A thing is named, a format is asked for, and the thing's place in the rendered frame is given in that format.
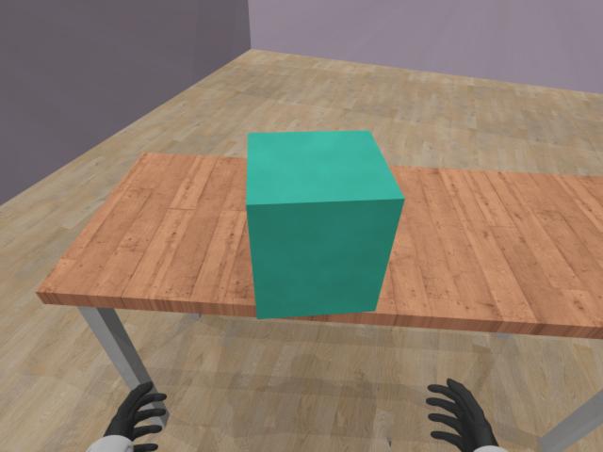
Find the right robot hand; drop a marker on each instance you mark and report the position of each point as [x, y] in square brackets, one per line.
[471, 424]

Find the carton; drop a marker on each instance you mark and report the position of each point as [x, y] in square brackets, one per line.
[323, 209]

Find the table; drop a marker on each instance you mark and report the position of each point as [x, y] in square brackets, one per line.
[475, 250]

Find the left robot hand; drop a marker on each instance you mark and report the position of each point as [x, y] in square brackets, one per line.
[128, 416]

